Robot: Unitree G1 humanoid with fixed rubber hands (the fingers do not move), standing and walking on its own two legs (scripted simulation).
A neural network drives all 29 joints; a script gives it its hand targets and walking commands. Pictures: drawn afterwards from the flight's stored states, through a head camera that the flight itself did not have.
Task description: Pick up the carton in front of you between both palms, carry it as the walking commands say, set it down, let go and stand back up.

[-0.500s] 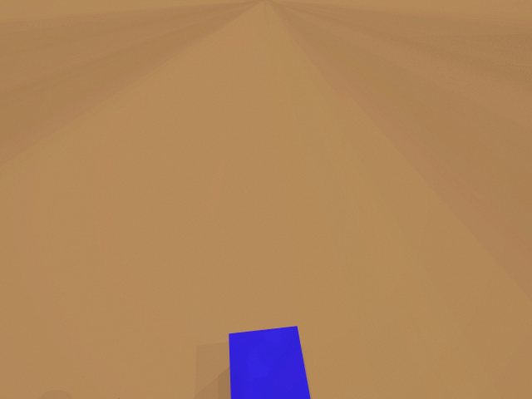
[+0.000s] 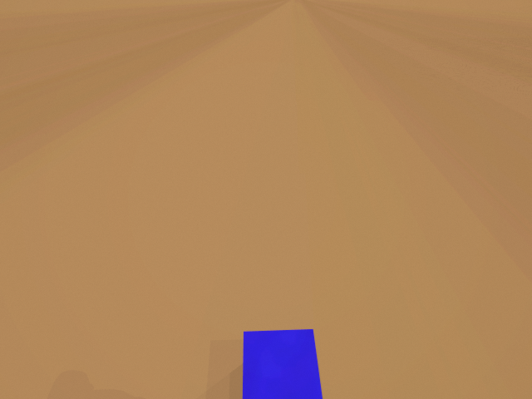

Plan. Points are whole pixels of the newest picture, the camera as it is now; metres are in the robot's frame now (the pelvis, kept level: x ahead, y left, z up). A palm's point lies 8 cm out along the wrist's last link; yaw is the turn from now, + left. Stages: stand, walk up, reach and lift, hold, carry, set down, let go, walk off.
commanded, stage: stand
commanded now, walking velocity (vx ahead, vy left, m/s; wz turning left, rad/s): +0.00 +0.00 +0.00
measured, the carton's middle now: (279, 379) +0.35 -0.01 -0.63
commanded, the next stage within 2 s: none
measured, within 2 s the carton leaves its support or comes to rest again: neither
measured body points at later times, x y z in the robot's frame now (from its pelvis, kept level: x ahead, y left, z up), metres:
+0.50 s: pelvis -0.02 +0.00 +0.01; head -0.01 +0.01 +0.46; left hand +0.00 +0.27 -0.13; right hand +0.07 -0.26 -0.11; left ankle -0.02 +0.11 -0.72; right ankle -0.10 -0.12 -0.72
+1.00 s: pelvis -0.03 -0.01 +0.01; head -0.02 +0.00 +0.46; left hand -0.05 +0.25 -0.14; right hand +0.04 -0.26 -0.12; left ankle -0.02 +0.11 -0.72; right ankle -0.10 -0.12 -0.72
